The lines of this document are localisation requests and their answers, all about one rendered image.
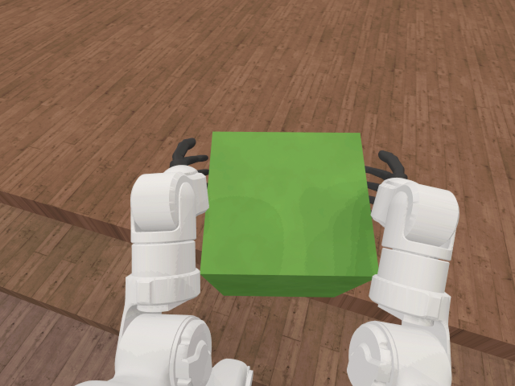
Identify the robot left forearm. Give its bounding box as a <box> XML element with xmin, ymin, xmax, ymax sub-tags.
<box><xmin>115</xmin><ymin>165</ymin><xmax>209</xmax><ymax>366</ymax></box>

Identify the robot right forearm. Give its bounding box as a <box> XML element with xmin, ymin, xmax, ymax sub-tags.
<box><xmin>369</xmin><ymin>178</ymin><xmax>459</xmax><ymax>367</ymax></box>

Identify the robot right upper arm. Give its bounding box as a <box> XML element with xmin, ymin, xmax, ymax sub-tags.
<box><xmin>347</xmin><ymin>321</ymin><xmax>451</xmax><ymax>386</ymax></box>

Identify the left robot thigh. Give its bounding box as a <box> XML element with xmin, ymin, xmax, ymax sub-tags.
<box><xmin>205</xmin><ymin>359</ymin><xmax>253</xmax><ymax>386</ymax></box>

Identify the robot left hand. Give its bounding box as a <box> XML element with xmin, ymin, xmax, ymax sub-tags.
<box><xmin>170</xmin><ymin>138</ymin><xmax>209</xmax><ymax>189</ymax></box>

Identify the carton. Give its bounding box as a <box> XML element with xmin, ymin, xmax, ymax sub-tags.
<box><xmin>200</xmin><ymin>132</ymin><xmax>378</xmax><ymax>298</ymax></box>

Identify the robot right hand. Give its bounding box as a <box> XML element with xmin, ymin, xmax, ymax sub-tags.
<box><xmin>365</xmin><ymin>150</ymin><xmax>408</xmax><ymax>212</ymax></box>

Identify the robot left upper arm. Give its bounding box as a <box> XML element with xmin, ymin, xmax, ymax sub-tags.
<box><xmin>75</xmin><ymin>314</ymin><xmax>212</xmax><ymax>386</ymax></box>

